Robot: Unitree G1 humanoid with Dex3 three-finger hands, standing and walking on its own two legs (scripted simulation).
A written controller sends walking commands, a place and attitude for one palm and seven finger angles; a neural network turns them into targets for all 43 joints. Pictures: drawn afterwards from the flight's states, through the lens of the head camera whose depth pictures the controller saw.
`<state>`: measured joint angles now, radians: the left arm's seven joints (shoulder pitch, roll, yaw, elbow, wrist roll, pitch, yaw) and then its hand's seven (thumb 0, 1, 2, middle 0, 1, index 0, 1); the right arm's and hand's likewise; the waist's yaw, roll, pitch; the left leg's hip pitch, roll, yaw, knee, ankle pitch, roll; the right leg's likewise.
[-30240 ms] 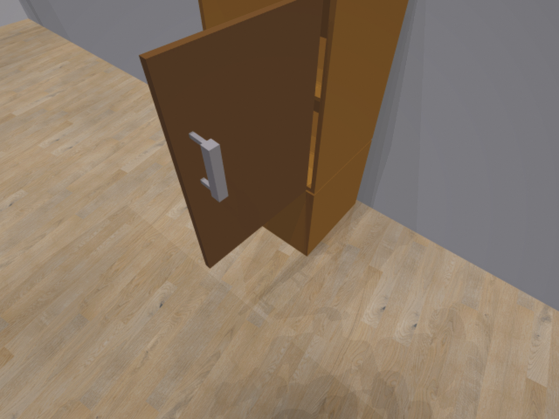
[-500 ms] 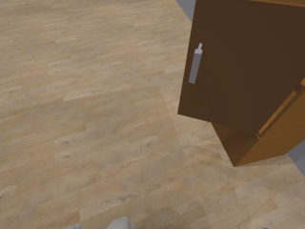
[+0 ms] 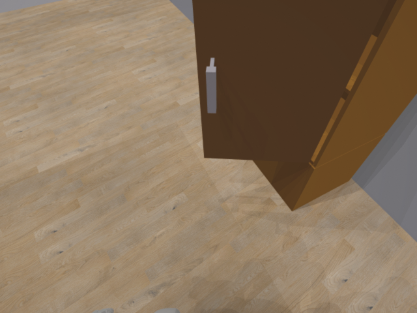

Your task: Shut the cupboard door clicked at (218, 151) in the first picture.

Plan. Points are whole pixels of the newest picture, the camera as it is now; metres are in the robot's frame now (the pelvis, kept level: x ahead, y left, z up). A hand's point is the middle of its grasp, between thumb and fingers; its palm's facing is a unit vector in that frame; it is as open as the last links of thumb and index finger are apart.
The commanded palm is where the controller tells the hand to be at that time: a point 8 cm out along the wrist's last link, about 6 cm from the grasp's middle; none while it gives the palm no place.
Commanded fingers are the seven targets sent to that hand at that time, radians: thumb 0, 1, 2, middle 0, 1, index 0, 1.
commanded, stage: take the last steps up to it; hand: left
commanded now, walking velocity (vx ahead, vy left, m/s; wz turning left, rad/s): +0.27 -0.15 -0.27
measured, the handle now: (212, 86) +0.66 +0.02 +0.04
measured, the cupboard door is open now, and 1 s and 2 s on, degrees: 59 59 59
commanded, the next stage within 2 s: come to a stop and stand still in 0.58 s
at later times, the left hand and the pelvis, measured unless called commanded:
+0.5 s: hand (150, 279) +0.21 +0.16 -0.16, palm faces -0.17 -0.98 -0.13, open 7.4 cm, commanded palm none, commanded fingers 0.00 0.90 0.90 -0.20 -0.30 -0.20 -0.30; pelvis +0.10 -0.02 +0.02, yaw -8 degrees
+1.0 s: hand (188, 246) +0.29 +0.07 -0.17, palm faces -0.07 -0.98 -0.20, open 7.3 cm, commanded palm none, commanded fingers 0.00 0.90 0.90 -0.20 -0.30 -0.20 -0.30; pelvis +0.21 -0.10 +0.00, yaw -8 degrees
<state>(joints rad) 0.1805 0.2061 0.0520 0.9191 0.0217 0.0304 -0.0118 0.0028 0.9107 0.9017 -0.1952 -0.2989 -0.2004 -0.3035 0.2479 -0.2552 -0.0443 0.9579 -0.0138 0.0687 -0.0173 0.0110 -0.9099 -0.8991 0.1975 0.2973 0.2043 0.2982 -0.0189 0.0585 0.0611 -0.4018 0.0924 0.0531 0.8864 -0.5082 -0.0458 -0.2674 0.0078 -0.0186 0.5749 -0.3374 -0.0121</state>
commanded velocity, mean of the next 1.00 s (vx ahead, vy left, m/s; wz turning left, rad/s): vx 0.05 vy -0.04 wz -0.09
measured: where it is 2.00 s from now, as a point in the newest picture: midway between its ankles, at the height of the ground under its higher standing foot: outside the picture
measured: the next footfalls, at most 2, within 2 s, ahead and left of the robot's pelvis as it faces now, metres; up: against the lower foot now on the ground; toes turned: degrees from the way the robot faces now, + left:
left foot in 0.20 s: +0.08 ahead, +0.11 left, +0.00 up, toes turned +5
right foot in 0.64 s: +0.23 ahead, -0.21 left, +0.00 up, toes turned -13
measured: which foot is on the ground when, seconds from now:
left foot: up 0.00-0.18, down 0.20-0.64, up 0.66-0.92, down 0.94-1.00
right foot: down 0.00-0.20, up 0.22-0.62, down 0.64-0.96, up 0.98-1.00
